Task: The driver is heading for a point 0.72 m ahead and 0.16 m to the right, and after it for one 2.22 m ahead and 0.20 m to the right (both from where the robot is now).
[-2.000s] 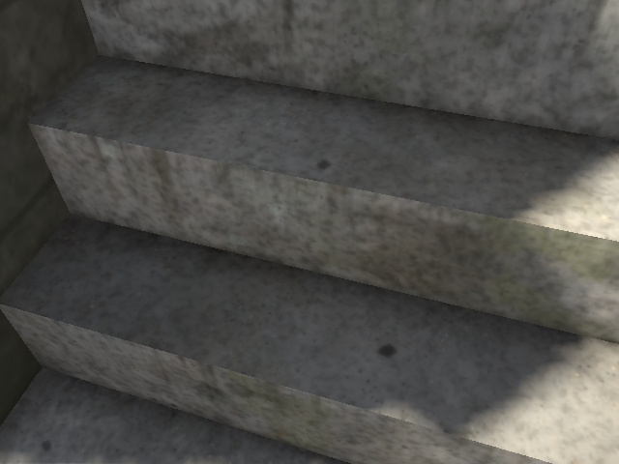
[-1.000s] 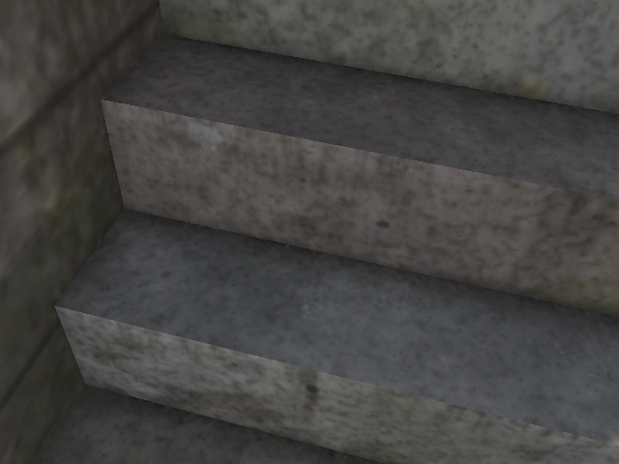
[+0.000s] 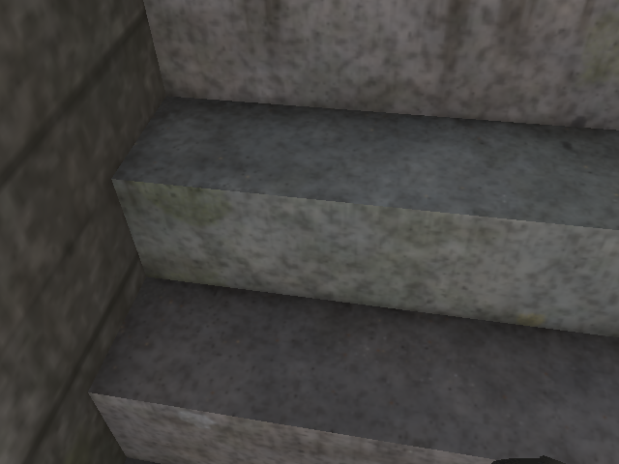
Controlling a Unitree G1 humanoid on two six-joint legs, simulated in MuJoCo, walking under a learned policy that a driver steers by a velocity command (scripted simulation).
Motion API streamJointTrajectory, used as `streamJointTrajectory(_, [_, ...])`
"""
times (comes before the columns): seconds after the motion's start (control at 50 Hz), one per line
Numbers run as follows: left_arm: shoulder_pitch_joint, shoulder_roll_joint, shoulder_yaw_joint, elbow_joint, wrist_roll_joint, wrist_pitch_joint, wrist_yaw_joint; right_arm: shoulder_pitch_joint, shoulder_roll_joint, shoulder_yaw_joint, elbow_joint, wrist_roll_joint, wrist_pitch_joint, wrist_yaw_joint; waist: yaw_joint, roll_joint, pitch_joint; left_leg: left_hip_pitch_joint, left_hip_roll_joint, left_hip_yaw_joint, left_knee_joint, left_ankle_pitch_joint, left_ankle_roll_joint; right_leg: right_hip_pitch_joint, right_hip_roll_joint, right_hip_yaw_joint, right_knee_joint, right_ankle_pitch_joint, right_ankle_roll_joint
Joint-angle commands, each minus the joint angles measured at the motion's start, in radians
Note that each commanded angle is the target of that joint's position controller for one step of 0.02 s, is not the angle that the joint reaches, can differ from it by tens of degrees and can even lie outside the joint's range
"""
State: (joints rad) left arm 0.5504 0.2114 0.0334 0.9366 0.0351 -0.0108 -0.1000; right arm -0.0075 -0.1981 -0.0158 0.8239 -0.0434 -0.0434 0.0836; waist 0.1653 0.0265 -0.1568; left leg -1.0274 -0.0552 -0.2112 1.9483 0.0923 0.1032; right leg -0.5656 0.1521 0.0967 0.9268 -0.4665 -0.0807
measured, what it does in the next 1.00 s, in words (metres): climbs, turning right: left foot 0.22 m higher, then right foot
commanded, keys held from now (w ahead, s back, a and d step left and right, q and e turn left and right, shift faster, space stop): w+e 0.08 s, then e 0.70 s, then no key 0.22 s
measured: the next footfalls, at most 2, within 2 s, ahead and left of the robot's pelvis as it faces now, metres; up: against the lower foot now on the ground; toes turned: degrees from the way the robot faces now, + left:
left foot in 0.30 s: +0.30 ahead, +0.14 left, +0.22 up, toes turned -9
right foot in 0.72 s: +0.14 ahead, -0.15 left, +0.22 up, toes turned -33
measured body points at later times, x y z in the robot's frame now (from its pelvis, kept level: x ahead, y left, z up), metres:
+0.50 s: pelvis +0.12 +0.03 +0.22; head +0.13 +0.01 +0.67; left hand +0.37 +0.23 +0.12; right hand +0.16 -0.23 +0.09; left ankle +0.25 +0.14 -0.47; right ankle +0.06 -0.07 -0.33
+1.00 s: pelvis +0.14 +0.00 +0.21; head +0.15 -0.01 +0.66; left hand +0.45 +0.10 +0.15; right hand +0.14 -0.31 +0.11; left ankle +0.18 +0.13 -0.31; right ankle +0.10 -0.13 -0.48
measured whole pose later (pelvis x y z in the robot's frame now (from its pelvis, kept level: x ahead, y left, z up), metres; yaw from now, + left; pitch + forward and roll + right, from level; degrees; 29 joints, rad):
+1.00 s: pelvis +0.14 +0.00 +0.21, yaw -36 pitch +7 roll -2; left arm 0.12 0.26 -0.05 0.59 0.02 -0.04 0.06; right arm 0.21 -0.30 0.00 0.63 -0.08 -0.03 -0.04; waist 0.08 0.04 -0.13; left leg -0.90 -0.07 -0.10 1.81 -0.34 -0.17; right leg -0.65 0.06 0.06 0.92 -0.53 0.04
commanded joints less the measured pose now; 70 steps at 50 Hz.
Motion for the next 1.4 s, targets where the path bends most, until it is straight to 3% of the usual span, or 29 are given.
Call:
streamJointTrajectory(0.02, [-0.218, 0.063, -0.027, -0.043, -0.019, -0.057, 0.019, 0.015, -0.053, -0.001, -0.001, -0.032, 0.008, -0.028, -0.187, -0.083, 0.068, -0.341, 0.020, 0.050, 0.303, -0.056, -0.004, 0.100, -0.265, 0.723, -0.524, -0.182, -0.253])
streamJointTrajectory(0.08, [0.024, -0.011, -0.064, 0.072, 0.019, -0.076, 0.032, -0.118, -0.020, 0.037, -0.032, -0.018, -0.022, -0.045, -0.091, -0.108, 0.057, -0.529, 0.040, 0.096, 0.403, -0.236, 0.050, 0.329, -0.246, 0.549, -0.437, 0.099, -0.210])
streamJointTrajectory(0.18, [0.100, 0.064, -0.069, 0.080, 0.048, -0.107, 0.049, -0.332, -0.041, 0.050, -0.180, 0.016, -0.045, -0.083, -0.065, -0.152, 0.055, -0.479, 0.077, 0.263, 0.226, -0.442, -0.001, 0.362, -0.231, 0.402, -0.510, 0.553, -0.140])
streamJointTrajectory(0.22, [0.069, 0.046, -0.067, 0.074, 0.006, -0.109, 0.062, -0.414, -0.001, 0.045, -0.251, -0.010, -0.027, -0.098, -0.081, -0.164, 0.039, -0.260, 0.107, 0.291, -0.094, -0.470, -0.032, 0.232, -0.232, 0.438, -0.569, 0.570, -0.127])
streamJointTrajectory(0.24, [-0.093, 0.161, -0.029, 0.057, -0.058, -0.085, 0.028, -0.481, 0.013, 0.057, -0.342, 0.004, 0.037, -0.050, -0.225, -0.202, 0.052, 0.191, 0.029, 0.432, -0.493, -0.784, -0.039, -0.124, -0.259, 0.398, -0.752, 1.065, -0.213])
streamJointTrajectory(0.26, [-0.021, 0.221, -0.007, 0.078, -0.031, -0.070, -0.013, -0.508, -0.031, 0.036, -0.362, 0.052, 0.083, -0.010, -0.186, -0.261, 0.049, 0.366, -0.042, 0.447, -0.564, -0.598, -0.057, -0.174, -0.274, 0.436, -0.784, 1.494, -0.237])
streamJointTrajectory(0.28, [-0.129, 0.288, 0.016, 0.008, -0.064, -0.086, -0.028, -0.209, -0.051, 0.015, -0.287, 0.039, 0.085, 0.021, -0.295, -0.423, -0.039, 0.404, -0.082, 0.497, -0.636, -0.412, -0.068, 0.110, -0.358, 0.385, -0.631, 2.203, -0.278])
streamJointTrajectory(0.3, [0.028, 0.168, 0.000, 0.053, -0.002, -0.098, -0.056, -0.058, -0.094, -0.016, -0.204, 0.071, 0.078, -0.001, -0.200, -0.212, -0.317, 0.786, -0.070, 0.368, -0.824, -0.382, 0.045, 0.048, -0.299, 0.324, -0.369, 2.604, -0.236])
streamJointTrajectory(0.32, [0.017, 0.044, -0.030, 0.022, 0.057, -0.099, -0.057, 0.231, -0.134, -0.037, -0.121, 0.025, 0.087, -0.015, -0.289, 0.038, -0.633, 1.199, 0.153, -0.079, -1.064, -0.190, 0.216, -0.137, -0.207, 0.316, -0.093, 1.976, -0.162])
streamJointTrajectory(0.34, [0.045, -0.047, -0.054, 0.084, 0.065, -0.071, -0.063, 0.417, -0.167, -0.033, -0.089, -0.057, 0.101, -0.021, -0.374, 0.376, -0.652, 1.165, 0.515, -0.639, -1.368, -0.212, 0.436, -0.210, -0.045, 0.246, 0.404, 0.586, -0.083])
streamJointTrajectory(0.36, [-0.222, 0.056, -0.012, 0.043, -0.007, -0.044, -0.050, 0.417, -0.149, -0.030, -0.058, -0.055, 0.074, -0.076, -0.425, 0.143, -0.318, 0.779, 0.475, -0.768, -1.532, -1.019, 0.299, -0.381, -0.136, 0.206, 0.811, 0.586, -0.058])
streamJointTrajectory(0.38, [-0.345, 0.035, -0.001, -0.012, -0.054, -0.040, -0.013, 0.318, -0.175, -0.033, 0.001, -0.010, 0.037, -0.088, -0.335, 0.177, -0.066, 0.572, 0.411, -0.583, -1.497, -1.140, 0.213, -0.520, -0.153, 0.109, 0.924, 0.554, -0.076])
streamJointTrajectory(0.4, [-0.350, 0.050, -0.001, -0.022, -0.052, -0.044, 0.023, 0.206, -0.088, -0.007, 0.030, 0.012, 0.009, -0.083, -0.244, -0.026, -0.011, 0.553, 0.387, -0.342, -1.409, -1.012, 0.171, -0.563, -0.152, 0.103, 0.968, 0.469, -0.089])
streamJointTrajectory(0.46, [-0.447, -0.024, -0.023, -0.105, 0.004, -0.019, 0.043, 0.025, 0.163, 0.055, 0.061, 0.051, -0.072, -0.106, -0.137, -0.091, 0.013, 0.531, 0.266, 0.150, -1.402, -0.545, 0.035, -0.474, -0.214, 0.068, 0.731, 0.146, -0.090])
streamJointTrajectory(0.52, [-0.416, 0.033, -0.018, -0.082, -0.038, -0.013, 0.017, -0.008, 0.023, 0.020, 0.041, 0.008, -0.101, -0.101, -0.126, -0.040, 0.030, 0.408, 0.239, 0.269, -1.555, -0.561, 0.013, -0.371, -0.196, 0.024, 0.864, 0.149, -0.076])
streamJointTrajectory(0.66, [-0.358, 0.161, 0.021, -0.170, 0.040, -0.023, 0.064, -0.052, -0.098, 0.003, -0.100, -0.045, -0.128, -0.087, -0.116, 0.005, 0.074, 0.399, 0.367, 0.317, -1.414, -0.746, 0.009, -0.163, -0.273, 0.040, 0.468, 0.320, 0.066])
streamJointTrajectory(0.72, [-0.459, 0.150, 0.007, -0.218, 0.058, -0.025, 0.072, 0.113, -0.118, 0.000, -0.119, -0.006, -0.110, -0.113, -0.218, -0.004, 0.091, 0.550, 0.358, 0.314, -1.258, -0.853, -0.062, -0.080, -0.299, -0.076, -0.107, 0.438, 0.055])
streamJointTrajectory(0.78, [-0.320, 0.419, 0.097, -0.186, -0.019, -0.080, 0.055, 0.112, -0.106, 0.002, -0.307, -0.009, -0.053, -0.127, -0.177, -0.526, -0.110, 0.098, 0.010, 0.420, -0.416, -0.839, -0.167, 0.434, -0.406, 0.152, -0.224, 1.253, -0.236])
streamJointTrajectory(0.82, [-0.365, 0.445, 0.083, -0.274, 0.036, -0.064, 0.067, 0.302, -0.078, -0.017, -0.231, 0.035, -0.093, -0.104, -0.156, -0.298, -0.116, -0.001, -0.010, 0.145, 0.078, -0.607, -0.176, 0.315, -0.465, 0.495, -0.339, 0.894, -0.215])
streamJointTrajectory(0.88, [-0.541, 0.199, -0.020, -0.388, 0.035, 0.025, 0.112, 0.269, -0.137, -0.017, -0.252, -0.028, -0.047, -0.126, -0.146, -0.012, -0.038, -0.067, 0.026, -0.035, 0.115, -0.400, -0.233, 0.156, -0.461, 0.529, -0.214, 0.632, -0.220])
streamJointTrajectory(0.92, [-0.635, 0.071, -0.083, -0.461, -0.011, -0.027, 0.146, 0.219, -0.153, 0.000, -0.278, -0.030, -0.005, -0.146, -0.159, -0.057, -0.088, -0.059, 0.036, -0.007, -0.002, -0.441, -0.262, 0.217, -0.396, 0.452, -0.184, 0.631, -0.195])
streamJointTrajectory(1.02, [-0.548, 0.200, -0.072, -0.487, -0.023, -0.069, 0.171, 0.262, -0.197, -0.004, -0.248, -0.047, 0.009, -0.132, -0.156, -0.027, -0.094, 0.099, 0.017, 0.039, -0.306, -0.468, -0.266, 0.120, -0.306, 0.353, -0.194, 0.557, -0.109])
streamJointTrajectory(1.06, [-0.457, 0.189, -0.064, -0.428, -0.040, -0.061, 0.140, 0.374, -0.103, 0.041, -0.202, -0.089, 0.035, -0.121, -0.243, 0.007, -0.044, 0.263, -0.018, 0.169, -0.904, -0.729, -0.165, 0.129, -0.245, 0.232, -0.196, 0.475, -0.029])
streamJointTrajectory(1.1, [-0.617, 0.184, -0.048, -0.439, -0.040, -0.033, 0.092, 0.682, -0.079, 0.031, -0.033, -0.057, 0.082, -0.092, -0.370, -0.093, -0.102, 0.623, -0.133, 0.329, -1.014, -0.424, -0.063, -0.128, -0.121, -0.019, 0.040, 0.252, 0.014])
streamJointTrajectory(1.12, [-0.632, 0.088, -0.061, -0.459, -0.017, -0.015, 0.068, 0.721, -0.117, 0.011, -0.010, -0.036, 0.102, -0.081, -0.357, 0.028, -0.082, 0.710, -0.066, 0.062, -1.128, -0.287, 0.093, -0.348, -0.021, -0.085, 0.341, 0.100, 0.088])
streamJointTrajectory(1.14, [-0.324, 0.108, -0.049, -0.403, 0.030, 0.005, 0.049, 0.408, -0.293, -0.020, -0.156, -0.059, 0.080, -0.066, -0.174, 0.278, -0.055, 0.666, 0.143, -0.496, -1.293, -0.328, 0.276, -0.517, -0.021, 0.137, 0.520, 0.140, 0.165])
streamJointTrajectory(1.16, [-0.311, 0.227, -0.006, -0.319, -0.013, -0.009, 0.040, 0.210, -0.312, -0.034, -0.252, -0.053, 0.059, -0.047, -0.219, 0.126, 0.061, 0.529, 0.221, -0.689, -1.404, -0.744, 0.297, -0.594, -0.001, 0.222, 0.708, 0.302, 0.195])
streamJointTrajectory(1.26, [-0.404, 0.288, 0.018, -0.228, 0.016, -0.061, 0.095, 0.119, -0.157, -0.007, -0.174, 0.007, -0.031, -0.028, -0.210, -0.044, 0.108, 0.272, 0.161, -0.379, -1.278, -0.940, 0.175, -0.391, -0.129, 0.088, 0.751, 0.407, 0.124])
streamJointTrajectory(1.4, [-0.292, 0.208, -0.021, -0.174, 0.011, -0.081, 0.004, 0.027, -0.030, 0.077, -0.229, 0.065, -0.083, -0.043, -0.192, 0.004, 0.084, 0.172, 0.034, 0.004, -0.917, -0.758, -0.041, 0.123, -0.257, -0.042, 0.097, 0.447, 0.169])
